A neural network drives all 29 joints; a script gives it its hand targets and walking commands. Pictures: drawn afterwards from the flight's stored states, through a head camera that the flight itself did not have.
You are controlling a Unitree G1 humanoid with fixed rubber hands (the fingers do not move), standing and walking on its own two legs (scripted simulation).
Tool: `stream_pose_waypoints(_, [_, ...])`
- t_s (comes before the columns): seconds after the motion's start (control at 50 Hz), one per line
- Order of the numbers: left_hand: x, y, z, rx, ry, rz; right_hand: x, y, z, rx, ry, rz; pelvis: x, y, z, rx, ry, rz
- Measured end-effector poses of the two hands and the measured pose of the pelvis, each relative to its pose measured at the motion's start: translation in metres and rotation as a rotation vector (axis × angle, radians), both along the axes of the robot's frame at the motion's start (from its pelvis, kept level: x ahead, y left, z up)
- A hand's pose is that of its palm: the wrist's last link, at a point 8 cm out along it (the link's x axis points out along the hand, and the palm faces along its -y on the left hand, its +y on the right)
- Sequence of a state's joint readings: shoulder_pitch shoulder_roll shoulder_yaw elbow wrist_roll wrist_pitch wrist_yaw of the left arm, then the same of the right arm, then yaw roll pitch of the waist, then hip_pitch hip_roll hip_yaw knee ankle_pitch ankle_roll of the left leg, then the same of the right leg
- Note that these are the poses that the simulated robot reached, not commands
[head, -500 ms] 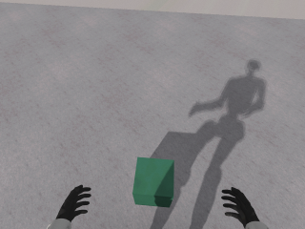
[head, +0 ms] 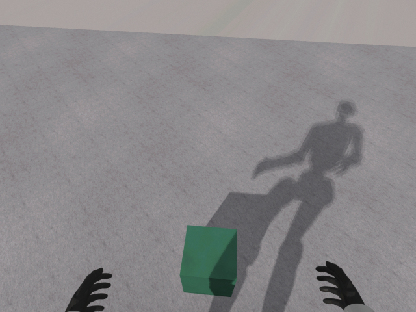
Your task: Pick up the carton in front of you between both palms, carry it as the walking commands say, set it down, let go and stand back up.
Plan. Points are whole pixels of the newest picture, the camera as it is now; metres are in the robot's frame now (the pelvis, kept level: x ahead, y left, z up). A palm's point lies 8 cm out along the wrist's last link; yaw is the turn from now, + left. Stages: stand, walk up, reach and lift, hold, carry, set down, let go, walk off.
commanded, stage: stand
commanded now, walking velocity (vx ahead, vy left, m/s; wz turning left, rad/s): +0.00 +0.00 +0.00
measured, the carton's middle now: (209, 261) +0.43 +0.00 -0.65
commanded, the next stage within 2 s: none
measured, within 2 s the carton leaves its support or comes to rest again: neither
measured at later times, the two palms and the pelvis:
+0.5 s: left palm out of the picture +0.14 +0.29 -0.09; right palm out of the picture +0.15 -0.29 -0.09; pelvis +0.02 +0.00 +0.00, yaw +0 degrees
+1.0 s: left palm out of the picture +0.10 +0.31 -0.09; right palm out of the picture +0.11 -0.30 -0.09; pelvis +0.00 +0.00 +0.01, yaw +0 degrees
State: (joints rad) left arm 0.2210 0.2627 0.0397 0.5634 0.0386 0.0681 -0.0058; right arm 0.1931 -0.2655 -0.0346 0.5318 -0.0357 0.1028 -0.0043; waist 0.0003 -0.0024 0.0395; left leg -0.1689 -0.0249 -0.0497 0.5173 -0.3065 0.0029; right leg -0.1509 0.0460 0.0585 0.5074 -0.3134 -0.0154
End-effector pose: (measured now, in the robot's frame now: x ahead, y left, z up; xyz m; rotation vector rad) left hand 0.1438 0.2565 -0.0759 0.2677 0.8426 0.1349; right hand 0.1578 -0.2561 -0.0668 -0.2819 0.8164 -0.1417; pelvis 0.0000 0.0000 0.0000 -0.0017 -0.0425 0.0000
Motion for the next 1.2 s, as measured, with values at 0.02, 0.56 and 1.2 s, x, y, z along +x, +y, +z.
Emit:
stream_pose_waypoints(0.02, [-0.002,0.006,-0.001,0.017,0.011,0.006,-0.002,-0.006,-0.002,-0.013,0.008,-0.004,0.001,0.0,0.0,-0.001,0.008,0.0])
stream_pose_waypoints(0.56, [-0.01,0.036,-0.01,0.089,0.123,0.049,-0.015,-0.031,-0.021,-0.077,0.141,-0.024,0.016,0.001,0.004,0.001,0.03,0.004])
stream_pose_waypoints(1.2, [-0.059,0.051,-0.015,0.1,0.235,0.082,-0.066,-0.045,-0.026,-0.093,0.257,-0.056,-0.007,0.002,0.01,0.001,0.003,0.004])
